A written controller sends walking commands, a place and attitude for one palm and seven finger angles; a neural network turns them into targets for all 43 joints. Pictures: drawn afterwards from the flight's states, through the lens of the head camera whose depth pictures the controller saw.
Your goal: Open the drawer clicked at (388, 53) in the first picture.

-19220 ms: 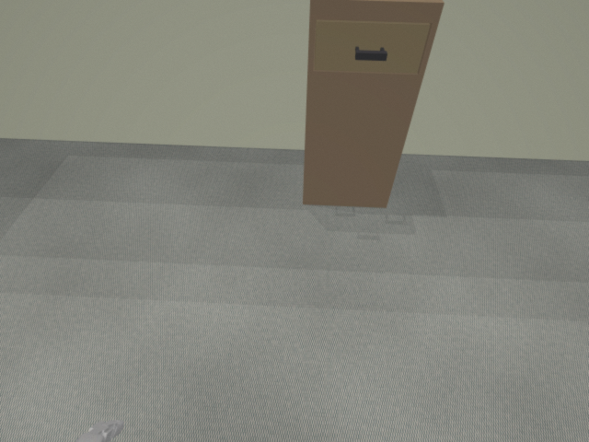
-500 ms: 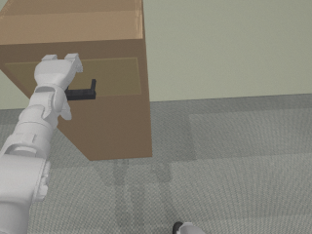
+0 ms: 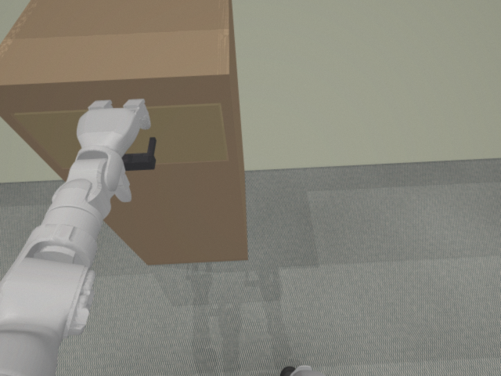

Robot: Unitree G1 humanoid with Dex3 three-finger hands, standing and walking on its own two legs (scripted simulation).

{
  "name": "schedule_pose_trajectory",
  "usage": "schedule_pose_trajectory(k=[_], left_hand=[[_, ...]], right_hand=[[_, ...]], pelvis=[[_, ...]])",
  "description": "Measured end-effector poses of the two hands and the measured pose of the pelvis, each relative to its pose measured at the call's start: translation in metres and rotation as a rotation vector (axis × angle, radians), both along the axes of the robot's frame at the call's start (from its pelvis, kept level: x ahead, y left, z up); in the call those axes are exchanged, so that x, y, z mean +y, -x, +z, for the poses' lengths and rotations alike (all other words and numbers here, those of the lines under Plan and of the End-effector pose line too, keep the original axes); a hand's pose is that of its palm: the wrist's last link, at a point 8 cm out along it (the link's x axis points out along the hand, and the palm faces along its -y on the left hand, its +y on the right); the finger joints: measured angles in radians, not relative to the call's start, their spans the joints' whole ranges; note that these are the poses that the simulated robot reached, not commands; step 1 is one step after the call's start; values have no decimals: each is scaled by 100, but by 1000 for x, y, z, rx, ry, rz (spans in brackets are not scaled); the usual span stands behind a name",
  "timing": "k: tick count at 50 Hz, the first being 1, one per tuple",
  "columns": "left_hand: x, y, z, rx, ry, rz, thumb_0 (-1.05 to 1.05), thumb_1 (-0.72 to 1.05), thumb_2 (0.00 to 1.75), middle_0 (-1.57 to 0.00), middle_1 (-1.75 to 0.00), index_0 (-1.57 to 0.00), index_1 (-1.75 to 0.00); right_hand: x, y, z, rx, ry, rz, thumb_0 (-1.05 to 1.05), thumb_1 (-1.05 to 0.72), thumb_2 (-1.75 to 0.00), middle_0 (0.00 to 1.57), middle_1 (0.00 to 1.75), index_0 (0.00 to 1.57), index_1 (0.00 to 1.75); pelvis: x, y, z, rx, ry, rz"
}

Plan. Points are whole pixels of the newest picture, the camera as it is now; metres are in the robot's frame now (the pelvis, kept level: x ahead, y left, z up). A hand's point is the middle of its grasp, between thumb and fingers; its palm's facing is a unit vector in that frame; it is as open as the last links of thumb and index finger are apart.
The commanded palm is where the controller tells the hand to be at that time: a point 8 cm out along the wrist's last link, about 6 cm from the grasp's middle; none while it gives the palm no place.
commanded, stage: lower the fingers behind the handle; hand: left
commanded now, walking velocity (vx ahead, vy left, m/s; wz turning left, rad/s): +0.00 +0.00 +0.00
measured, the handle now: (129, 153) +0.52 +0.23 +0.00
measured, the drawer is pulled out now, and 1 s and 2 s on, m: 0.00 0.00 0.00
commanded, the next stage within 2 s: lift the fingers back up to retry in 1.62 s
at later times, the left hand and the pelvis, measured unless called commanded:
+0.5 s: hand (126, 162) +0.47 +0.21 +0.03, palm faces -0.04 -0.01 -1.00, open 13.8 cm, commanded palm +0.46 +0.23 +0.09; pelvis -0.01 -0.01 -0.01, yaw +0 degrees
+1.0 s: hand (123, 171) +0.47 +0.23 +0.01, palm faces -0.07 -0.01 -1.00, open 13.9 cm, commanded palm +0.45 +0.24 +0.05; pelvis -0.03 +0.00 -0.02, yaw -1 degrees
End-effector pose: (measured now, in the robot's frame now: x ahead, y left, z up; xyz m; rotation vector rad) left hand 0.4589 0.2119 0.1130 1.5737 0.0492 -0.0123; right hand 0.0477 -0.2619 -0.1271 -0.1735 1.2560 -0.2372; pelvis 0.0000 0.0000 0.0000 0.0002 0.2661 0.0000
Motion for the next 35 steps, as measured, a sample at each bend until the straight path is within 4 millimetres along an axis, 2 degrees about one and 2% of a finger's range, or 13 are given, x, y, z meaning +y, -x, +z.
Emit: schedule_pose_trajectory(k=[9, 20, 27, 35], left_hand=[[0, 2, 2, 3, 5, 12, 0, -49, 30, -33, -121, -34, -121], [2, 10, -23, 39, 7, -7, 0, -49, 30, -32, -120, -32, -120], [4, 4, -25, -10, 6, -4, 0, -49, 30, -32, -120, -32, -120], [2, 2, -25, -16, 10, 22, 0, -48, 30, -32, -121, -33, -124]], right_hand=[[-10, 8, 2, 2, 19, -9, 0, -90, -90, 21, 30, 21, 30], [-21, 28, 3, 49, 51, -21, 0, -90, -90, 20, 30, 21, 30], [-20, 40, 0, 76, 57, -26, 0, -90, -90, 20, 30, 21, 30], [-11, 47, -6, 92, 31, -31, 0, -90, -90, 20, 30, 21, 30]], pelvis=[[-4, 3, 0, -4, -4, -6], [-7, 8, -3, 14, -5, -4], [-5, 10, -8, 42, -3, -3], [-1, 12, -10, 50, -1, -6]])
